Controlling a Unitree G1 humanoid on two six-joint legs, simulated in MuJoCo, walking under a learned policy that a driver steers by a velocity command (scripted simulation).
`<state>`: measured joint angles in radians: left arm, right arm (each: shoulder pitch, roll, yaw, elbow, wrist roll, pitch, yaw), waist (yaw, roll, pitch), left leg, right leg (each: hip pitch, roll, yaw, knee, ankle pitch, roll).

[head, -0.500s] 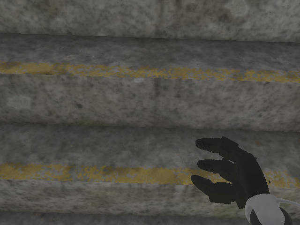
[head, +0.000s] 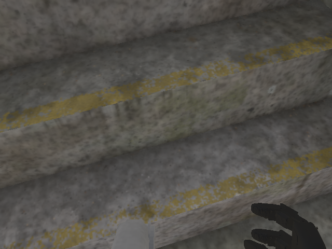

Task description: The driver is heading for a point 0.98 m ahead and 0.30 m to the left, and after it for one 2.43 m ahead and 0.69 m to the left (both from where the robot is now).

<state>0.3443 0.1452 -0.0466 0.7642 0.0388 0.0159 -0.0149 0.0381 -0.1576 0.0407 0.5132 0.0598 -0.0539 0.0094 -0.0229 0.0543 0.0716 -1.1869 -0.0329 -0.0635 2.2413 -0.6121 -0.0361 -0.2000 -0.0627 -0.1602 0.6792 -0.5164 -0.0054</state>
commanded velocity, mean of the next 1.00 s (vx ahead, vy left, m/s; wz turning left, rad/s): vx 1.00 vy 0.00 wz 0.40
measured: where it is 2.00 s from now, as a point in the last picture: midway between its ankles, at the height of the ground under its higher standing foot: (120, 73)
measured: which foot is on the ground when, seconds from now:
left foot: up 0.00-0.22, down 0.24-0.76, up 0.78-1.00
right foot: down 0.00-0.30, up 0.32-0.72, down 0.74-1.00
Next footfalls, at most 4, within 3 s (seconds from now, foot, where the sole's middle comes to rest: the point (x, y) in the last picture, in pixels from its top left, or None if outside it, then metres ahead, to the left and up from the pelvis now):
0.24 left None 0.19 0.12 -0.53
0.74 right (164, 183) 0.49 0.05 -0.31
1.32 left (49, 84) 0.67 0.32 -0.09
1.74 right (172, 59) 0.74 0.01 -0.09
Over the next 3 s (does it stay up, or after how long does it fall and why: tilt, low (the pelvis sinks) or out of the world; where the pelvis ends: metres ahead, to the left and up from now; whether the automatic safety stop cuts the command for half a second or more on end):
stays up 0.98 0.47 1.07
